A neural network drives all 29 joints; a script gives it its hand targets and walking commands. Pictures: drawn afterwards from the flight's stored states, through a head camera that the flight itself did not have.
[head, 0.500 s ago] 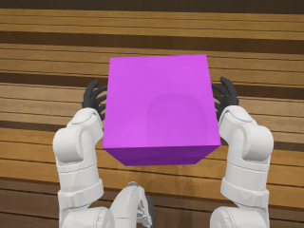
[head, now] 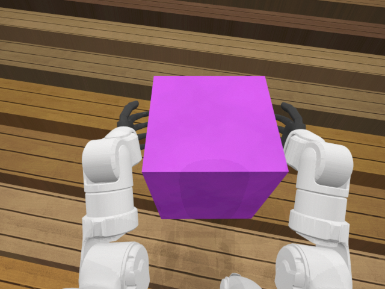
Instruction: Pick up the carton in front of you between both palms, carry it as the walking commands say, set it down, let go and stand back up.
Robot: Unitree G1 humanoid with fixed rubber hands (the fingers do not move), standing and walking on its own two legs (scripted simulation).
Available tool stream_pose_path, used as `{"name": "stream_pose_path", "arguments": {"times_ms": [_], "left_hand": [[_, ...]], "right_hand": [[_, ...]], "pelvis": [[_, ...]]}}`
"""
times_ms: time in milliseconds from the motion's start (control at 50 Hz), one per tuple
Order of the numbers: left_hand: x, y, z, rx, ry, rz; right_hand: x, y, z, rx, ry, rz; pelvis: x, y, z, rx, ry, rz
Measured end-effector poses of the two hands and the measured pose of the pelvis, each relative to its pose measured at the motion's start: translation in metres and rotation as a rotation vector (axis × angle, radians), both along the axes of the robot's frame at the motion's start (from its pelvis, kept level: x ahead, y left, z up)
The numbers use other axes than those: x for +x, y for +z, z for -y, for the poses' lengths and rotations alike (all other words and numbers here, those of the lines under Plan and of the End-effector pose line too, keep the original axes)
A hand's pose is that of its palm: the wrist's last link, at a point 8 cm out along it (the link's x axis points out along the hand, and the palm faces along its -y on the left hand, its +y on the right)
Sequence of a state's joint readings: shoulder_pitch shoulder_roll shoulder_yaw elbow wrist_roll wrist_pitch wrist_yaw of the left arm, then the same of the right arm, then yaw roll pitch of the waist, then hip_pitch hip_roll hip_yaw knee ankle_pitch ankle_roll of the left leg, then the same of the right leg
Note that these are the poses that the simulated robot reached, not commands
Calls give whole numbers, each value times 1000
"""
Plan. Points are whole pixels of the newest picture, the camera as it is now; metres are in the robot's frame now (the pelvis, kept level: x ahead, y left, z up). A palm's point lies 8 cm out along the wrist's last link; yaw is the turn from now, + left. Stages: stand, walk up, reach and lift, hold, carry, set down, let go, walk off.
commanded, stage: carry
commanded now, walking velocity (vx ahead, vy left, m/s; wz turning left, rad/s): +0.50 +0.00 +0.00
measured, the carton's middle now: (207, 154) +0.37 +0.02 +0.10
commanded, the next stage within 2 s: none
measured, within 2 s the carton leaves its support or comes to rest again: neither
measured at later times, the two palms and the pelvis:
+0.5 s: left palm (155, 17) +0.71 +0.17 +0.25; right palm (269, 33) +0.67 -0.13 +0.25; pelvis +0.32 +0.06 +0.11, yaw +1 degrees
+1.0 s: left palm out of the picture +0.97 +0.19 +0.39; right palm out of the picture +1.02 -0.11 +0.39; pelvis +0.64 -0.01 +0.25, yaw +1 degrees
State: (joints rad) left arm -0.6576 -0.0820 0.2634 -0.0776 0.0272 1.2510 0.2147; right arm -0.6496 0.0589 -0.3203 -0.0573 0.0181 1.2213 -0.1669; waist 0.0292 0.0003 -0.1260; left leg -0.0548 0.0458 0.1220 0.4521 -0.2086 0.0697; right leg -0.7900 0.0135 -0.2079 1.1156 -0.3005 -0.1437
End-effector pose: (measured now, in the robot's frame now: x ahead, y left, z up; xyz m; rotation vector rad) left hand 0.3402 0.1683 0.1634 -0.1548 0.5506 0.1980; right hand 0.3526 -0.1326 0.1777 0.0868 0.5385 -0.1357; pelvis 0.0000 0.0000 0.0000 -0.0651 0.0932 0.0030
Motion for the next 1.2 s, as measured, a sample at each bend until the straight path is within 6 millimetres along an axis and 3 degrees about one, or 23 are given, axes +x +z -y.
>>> {"name": "stream_pose_path", "arguments": {"times_ms": [60,120,220,320,400,460,540,600,700,780,880,920,980,1040,1200], "left_hand": [[28,6,-16,26,81,-52],[50,16,-31,24,128,-84],[112,57,-41,26,140,-25],[200,92,-37,52,88,25],[280,95,-29,50,12,-16],[339,90,-14,18,-79,-54],[389,95,2,-21,-120,-93],[419,115,8,-26,-117,-77],[479,164,7,-8,-98,35],[530,192,3,2,-64,57],[590,211,-6,17,21,2],[605,213,-13,31,73,-35],[621,218,-22,43,124,-104],[646,235,-27,24,152,-108],[760,308,-18,55,94,46]], "right_hand": [[51,0,-16,14,50,-47],[88,6,-33,55,73,-83],[149,39,-41,66,57,-28],[218,64,-35,72,21,22],[274,65,-28,77,-26,-21],[305,66,-15,52,-115,-63],[333,77,0,40,-181,-107],[362,99,6,57,-201,-89],[433,155,6,40,-169,23],[498,190,4,6,-116,43],[593,205,-7,18,2,-6],[627,206,-16,38,57,-39],[660,206,-25,75,77,-106],[688,221,-30,96,76,-114],[780,282,-18,68,22,43]], "pelvis": [[32,17,6,-7,18,8],[61,40,7,0,10,16],[118,70,4,48,20,30],[192,81,-16,79,4,20],[261,87,-39,108,-4,1],[305,100,-56,125,5,16],[346,132,-63,126,-1,27],[379,155,-66,110,-12,30],[442,177,-56,90,-15,25],[502,190,-38,63,-4,21],[581,204,-6,27,12,0],[602,214,3,22,12,6],[629,239,9,23,14,12],[657,264,13,40,22,14],[755,289,1,71,8,19]]}}
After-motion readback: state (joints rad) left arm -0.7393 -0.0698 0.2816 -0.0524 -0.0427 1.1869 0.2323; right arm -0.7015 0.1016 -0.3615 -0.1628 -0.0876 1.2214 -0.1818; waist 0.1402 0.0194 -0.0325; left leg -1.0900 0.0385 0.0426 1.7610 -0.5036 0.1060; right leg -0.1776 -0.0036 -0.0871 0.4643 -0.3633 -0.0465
